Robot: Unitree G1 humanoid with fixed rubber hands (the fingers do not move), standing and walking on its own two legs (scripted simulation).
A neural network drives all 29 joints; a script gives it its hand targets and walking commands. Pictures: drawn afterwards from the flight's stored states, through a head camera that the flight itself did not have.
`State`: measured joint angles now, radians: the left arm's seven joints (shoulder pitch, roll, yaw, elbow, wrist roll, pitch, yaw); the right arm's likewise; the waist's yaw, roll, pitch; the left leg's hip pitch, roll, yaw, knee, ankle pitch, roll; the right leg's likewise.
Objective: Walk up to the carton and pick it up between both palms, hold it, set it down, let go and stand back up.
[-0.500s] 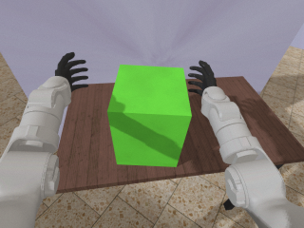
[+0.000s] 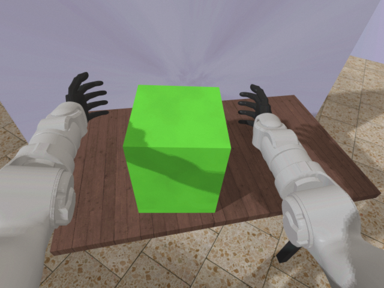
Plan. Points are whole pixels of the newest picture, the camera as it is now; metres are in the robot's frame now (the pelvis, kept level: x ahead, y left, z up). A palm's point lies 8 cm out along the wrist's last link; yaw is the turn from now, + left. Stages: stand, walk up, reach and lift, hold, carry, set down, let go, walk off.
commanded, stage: reach and lift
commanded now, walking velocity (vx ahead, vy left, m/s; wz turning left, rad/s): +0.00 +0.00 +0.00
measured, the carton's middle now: (178, 151) +0.46 +0.03 +0.04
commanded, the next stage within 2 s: none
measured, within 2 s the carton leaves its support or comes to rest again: neither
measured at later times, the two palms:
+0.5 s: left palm (91, 133) +0.46 +0.23 +0.09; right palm (255, 135) +0.46 -0.16 +0.09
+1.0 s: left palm (116, 140) +0.46 +0.18 +0.07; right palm (238, 145) +0.44 -0.12 +0.08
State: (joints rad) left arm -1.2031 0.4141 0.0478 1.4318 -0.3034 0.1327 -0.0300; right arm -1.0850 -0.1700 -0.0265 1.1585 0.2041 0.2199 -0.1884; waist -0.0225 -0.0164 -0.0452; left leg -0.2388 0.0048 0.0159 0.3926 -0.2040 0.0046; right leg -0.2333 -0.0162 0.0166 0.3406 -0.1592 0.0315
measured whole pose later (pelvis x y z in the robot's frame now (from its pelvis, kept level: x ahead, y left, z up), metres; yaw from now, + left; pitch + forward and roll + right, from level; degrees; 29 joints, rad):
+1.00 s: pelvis +0.01 +0.00 +0.00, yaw +0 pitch +13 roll -1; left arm -1.03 0.20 0.32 1.40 0.13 -0.28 -0.03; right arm -0.86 0.05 -0.36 1.03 -0.18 -0.16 -0.15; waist -0.01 -0.03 -0.10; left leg -0.43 0.00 0.02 0.40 -0.20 0.01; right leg -0.43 -0.02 0.02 0.35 -0.15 0.03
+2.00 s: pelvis +0.01 +0.00 +0.00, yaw +0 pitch +11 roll -1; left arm -1.00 0.16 0.37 1.33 0.18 -0.23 -0.02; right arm -0.79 0.09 -0.44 0.93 -0.26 -0.16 -0.13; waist 0.00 -0.03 -0.06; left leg -0.38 0.00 0.02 0.40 -0.21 0.01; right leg -0.37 -0.02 0.02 0.35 -0.16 0.03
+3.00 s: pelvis -0.02 +0.00 +0.00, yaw +0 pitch +4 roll -1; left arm -0.89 0.08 0.37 1.05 0.17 0.06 0.05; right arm -0.87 0.08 -0.44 0.95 -0.25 0.03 -0.14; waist 0.00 -0.03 -0.10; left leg -0.29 0.01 0.02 0.40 -0.18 0.01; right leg -0.28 -0.02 0.02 0.34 -0.13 0.03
